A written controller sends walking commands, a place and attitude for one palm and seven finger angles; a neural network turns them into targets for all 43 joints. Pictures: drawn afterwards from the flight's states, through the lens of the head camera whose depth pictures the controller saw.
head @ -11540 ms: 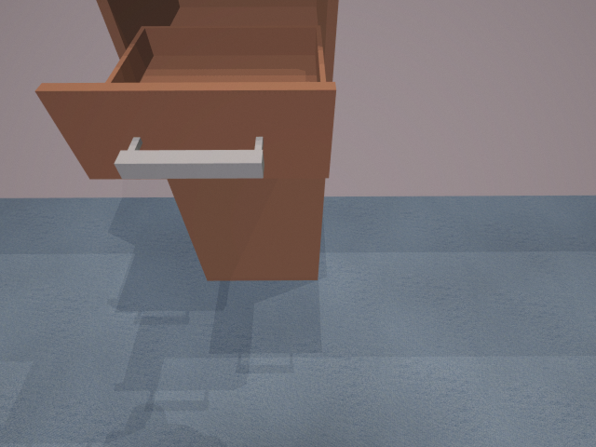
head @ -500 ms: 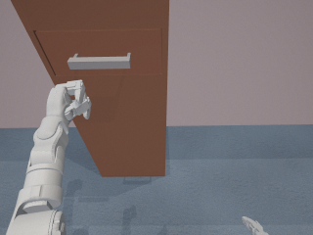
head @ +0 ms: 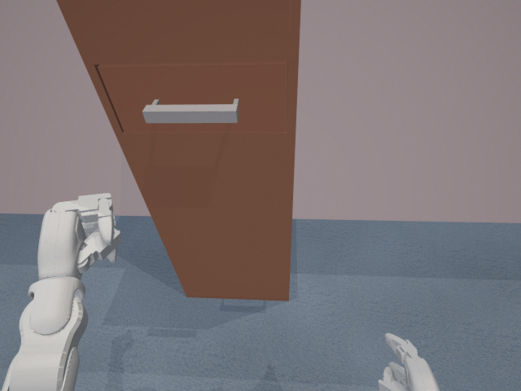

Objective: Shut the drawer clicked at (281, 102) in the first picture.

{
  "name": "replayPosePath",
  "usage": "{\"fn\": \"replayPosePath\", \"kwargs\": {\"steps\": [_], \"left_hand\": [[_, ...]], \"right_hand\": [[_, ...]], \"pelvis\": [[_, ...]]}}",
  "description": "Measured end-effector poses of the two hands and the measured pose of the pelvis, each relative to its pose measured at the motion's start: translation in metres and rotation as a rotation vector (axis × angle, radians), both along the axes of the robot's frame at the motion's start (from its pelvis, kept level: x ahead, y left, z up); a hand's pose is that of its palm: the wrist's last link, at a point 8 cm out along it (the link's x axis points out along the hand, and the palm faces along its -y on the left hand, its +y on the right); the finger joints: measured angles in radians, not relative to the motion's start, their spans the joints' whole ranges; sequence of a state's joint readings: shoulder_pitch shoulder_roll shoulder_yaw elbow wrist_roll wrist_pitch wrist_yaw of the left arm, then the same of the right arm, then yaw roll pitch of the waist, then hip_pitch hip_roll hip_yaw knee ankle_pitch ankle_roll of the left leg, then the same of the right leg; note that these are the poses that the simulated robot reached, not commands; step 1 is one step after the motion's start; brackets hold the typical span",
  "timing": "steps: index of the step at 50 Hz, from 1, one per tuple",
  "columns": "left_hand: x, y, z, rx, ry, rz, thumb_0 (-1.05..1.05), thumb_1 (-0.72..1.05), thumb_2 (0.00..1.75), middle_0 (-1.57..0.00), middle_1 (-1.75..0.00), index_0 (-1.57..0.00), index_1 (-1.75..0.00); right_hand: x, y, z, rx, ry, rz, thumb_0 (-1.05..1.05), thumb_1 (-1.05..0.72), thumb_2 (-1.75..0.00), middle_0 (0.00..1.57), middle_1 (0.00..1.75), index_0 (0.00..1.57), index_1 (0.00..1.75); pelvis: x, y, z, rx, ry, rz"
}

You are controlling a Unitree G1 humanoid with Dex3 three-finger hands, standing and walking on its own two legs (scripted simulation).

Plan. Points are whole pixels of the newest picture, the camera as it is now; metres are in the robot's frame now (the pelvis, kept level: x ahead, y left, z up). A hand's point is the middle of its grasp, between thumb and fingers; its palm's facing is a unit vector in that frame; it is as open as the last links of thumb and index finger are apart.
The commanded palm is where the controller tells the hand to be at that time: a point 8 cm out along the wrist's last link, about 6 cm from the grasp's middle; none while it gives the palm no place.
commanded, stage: draw the hand back to the body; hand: left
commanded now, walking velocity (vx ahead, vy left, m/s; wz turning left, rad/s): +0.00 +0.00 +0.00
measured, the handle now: (193, 108) +0.61 +0.21 +0.14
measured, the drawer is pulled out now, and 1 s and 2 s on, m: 0.00 0.00 0.00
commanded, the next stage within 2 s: step back with the hand held close in 0.46 s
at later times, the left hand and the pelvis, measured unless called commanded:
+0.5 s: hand (56, 296) +0.17 +0.25 +0.16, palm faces +0.44 -0.82 -0.37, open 3.2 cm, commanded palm +0.12 +0.29 +0.17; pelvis +0.00 +0.01 +0.00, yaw +1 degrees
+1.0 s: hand (45, 311) +0.16 +0.26 +0.15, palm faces +0.28 -0.81 -0.51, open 3.2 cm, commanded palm +0.10 +0.30 +0.17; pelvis -0.04 +0.03 +0.00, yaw -2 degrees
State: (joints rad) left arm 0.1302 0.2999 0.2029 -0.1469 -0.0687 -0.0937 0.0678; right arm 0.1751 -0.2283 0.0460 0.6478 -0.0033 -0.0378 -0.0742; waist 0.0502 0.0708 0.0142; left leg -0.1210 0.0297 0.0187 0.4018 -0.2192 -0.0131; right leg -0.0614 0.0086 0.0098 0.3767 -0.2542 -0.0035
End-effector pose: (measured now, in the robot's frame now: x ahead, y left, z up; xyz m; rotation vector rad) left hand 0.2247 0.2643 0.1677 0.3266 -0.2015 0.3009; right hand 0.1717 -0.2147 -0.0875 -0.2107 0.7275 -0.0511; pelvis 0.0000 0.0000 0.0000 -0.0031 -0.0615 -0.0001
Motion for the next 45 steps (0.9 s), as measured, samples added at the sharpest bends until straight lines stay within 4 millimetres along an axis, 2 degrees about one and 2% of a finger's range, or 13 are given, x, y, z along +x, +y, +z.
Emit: {"fn": "replayPosePath", "kwargs": {"steps": [8,16,19,26,33,40,45], "left_hand": [[-0.042,0.007,0.002,0.057,0.018,0.035,0.01,0.89,0.90,-1.41,-1.60,-1.41,-1.60],[-0.085,0.017,0.006,0.115,0.045,0.095,0.01,0.89,0.90,-1.41,-1.60,-1.41,-1.60],[-0.095,0.020,0.007,0.121,0.043,0.119,0.01,0.89,0.90,-1.41,-1.60,-1.41,-1.60],[-0.095,0.023,0.006,0.091,0.015,0.142,0.01,0.89,0.90,-1.41,-1.60,-1.41,-1.60],[-0.088,0.024,0.012,0.127,0.000,0.105,0.01,0.89,0.90,-1.41,-1.60,-1.41,-1.60],[-0.080,0.026,0.008,0.190,0.068,0.026,0.01,0.89,0.90,-1.41,-1.60,-1.41,-1.60],[-0.085,0.029,0.005,0.220,0.094,-0.017,0.01,0.89,0.90,-1.41,-1.60,-1.41,-1.60]], "right_hand": [[-0.003,-0.003,0.000,-0.009,0.002,-0.010,0.02,-0.90,-0.90,0.20,0.30,0.21,0.30],[0.006,-0.001,0.007,-0.020,-0.048,0.000,0.02,-0.90,-0.90,0.20,0.30,0.21,0.30],[0.011,0.002,0.009,-0.025,-0.068,0.017,0.02,-0.90,-0.90,0.20,0.30,0.21,0.30],[0.016,0.012,0.013,-0.025,-0.093,0.044,0.02,-0.90,-0.90,0.20,0.30,0.21,0.30],[0.011,0.014,0.015,-0.010,-0.086,0.031,0.01,-0.90,-0.90,0.20,0.30,0.21,0.30],[-0.011,-0.001,0.012,-0.037,-0.024,-0.070,0.01,-0.90,-0.90,0.20,0.30,0.21,0.30],[-0.035,-0.009,0.010,-0.056,0.013,-0.131,0.01,-0.90,-0.90,0.20,0.30,0.21,0.30]], "pelvis": [[0.003,0.002,0.000,-0.002,-0.009,-0.005],[0.004,0.005,-0.001,-0.006,-0.014,-0.001],[0.002,0.005,-0.001,-0.007,-0.020,0.007],[-0.002,0.006,-0.001,-0.006,-0.027,0.014],[-0.003,0.007,-0.001,-0.015,-0.003,0.003],[-0.012,0.018,-0.001,-0.011,0.051,-0.021],[-0.025,0.024,-0.002,-0.007,0.063,-0.029]]}}
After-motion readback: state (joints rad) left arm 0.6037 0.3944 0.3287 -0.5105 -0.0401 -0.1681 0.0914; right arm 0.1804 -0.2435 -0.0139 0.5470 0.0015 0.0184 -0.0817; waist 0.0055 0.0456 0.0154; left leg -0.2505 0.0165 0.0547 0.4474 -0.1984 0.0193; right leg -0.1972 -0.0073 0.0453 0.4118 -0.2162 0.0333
